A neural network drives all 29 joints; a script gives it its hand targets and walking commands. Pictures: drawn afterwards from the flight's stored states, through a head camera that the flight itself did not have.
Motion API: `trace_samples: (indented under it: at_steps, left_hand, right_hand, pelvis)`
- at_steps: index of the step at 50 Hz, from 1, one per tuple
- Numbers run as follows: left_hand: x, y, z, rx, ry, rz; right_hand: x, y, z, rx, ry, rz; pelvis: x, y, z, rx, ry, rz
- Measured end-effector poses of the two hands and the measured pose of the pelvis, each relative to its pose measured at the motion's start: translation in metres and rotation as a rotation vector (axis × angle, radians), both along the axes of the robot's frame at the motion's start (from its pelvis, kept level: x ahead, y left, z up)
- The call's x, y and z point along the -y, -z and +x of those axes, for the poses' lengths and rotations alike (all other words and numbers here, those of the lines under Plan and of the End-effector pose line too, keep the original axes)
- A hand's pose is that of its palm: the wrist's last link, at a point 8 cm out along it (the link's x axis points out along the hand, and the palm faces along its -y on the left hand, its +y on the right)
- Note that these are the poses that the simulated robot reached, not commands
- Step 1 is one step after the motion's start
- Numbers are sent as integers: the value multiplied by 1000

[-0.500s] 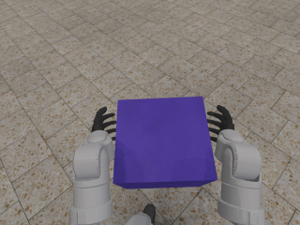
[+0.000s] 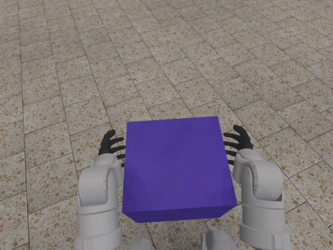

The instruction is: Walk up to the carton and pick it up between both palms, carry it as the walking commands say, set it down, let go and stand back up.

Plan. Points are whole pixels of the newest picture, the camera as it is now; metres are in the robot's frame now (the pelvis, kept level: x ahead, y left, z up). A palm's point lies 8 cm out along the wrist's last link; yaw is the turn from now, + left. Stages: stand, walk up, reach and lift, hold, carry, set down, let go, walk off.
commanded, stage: carry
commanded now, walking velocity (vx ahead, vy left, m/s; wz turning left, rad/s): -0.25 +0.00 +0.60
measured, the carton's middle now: (175, 172) +0.30 +0.01 -0.03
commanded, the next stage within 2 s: none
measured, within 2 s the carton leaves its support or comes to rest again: neither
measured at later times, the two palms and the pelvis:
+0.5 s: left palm out of the picture +0.06 +0.18 +0.10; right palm (254, 244) +0.13 -0.11 +0.09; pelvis -0.19 -0.04 +0.01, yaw +18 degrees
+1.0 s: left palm out of the picture -0.21 +0.17 +0.09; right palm out of the picture -0.05 -0.08 +0.08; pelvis -0.37 -0.11 +0.00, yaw +33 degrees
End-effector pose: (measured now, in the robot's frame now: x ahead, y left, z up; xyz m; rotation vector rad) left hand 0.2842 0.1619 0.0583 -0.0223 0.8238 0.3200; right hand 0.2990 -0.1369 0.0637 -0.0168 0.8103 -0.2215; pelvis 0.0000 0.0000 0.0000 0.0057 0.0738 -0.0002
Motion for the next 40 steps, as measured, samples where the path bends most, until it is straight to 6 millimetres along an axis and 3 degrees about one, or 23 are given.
trace_samples:
  at_steps: [6, 11, 16, 21, 26, 29, 32, 36, 40]
  left_hand:
    - [-21, -17, -58, 58, -110, 19]
    - [-10, -27, -101, 86, -120, 54]
    - [4, -31, -148, 34, -104, 69]
    - [1, -39, -186, 55, -133, 58]
    - [-21, -36, -240, 91, -209, 41]
    - [-42, -23, -284, 93, -276, 20]
    - [-58, -9, -339, 41, -368, -1]
    - [-64, -8, -401, 7, -491, -9]
    - [-62, -19, -441, 49, -566, 12]
  right_hand:
    - [-24, -9, -29, 58, -110, 22]
    - [-15, -10, -66, 88, -129, 49]
    - [0, -12, -115, 39, -127, 48]
    - [-4, -24, -145, 58, -138, 56]
    - [-31, -28, -177, 92, -205, 50]
    - [-58, -23, -202, 94, -275, 25]
    - [-84, -14, -231, 46, -380, -11]
    - [-106, -11, -262, 9, -495, -10]
    - [-115, -16, -286, 50, -567, 15]
  pelvis:
    - [5, -1, -45, -9, -73, -20]
    - [21, 4, -84, -8, -132, -29]
    - [33, -8, -121, 15, -203, 29]
    - [38, -12, -158, 18, -261, 66]
    - [37, -5, -200, 15, -332, 57]
    - [34, 5, -230, 17, -387, 38]
    - [37, 1, -255, 20, -422, 15]
    - [47, -5, -286, 26, -475, -14]
    - [61, -4, -314, 20, -517, -22]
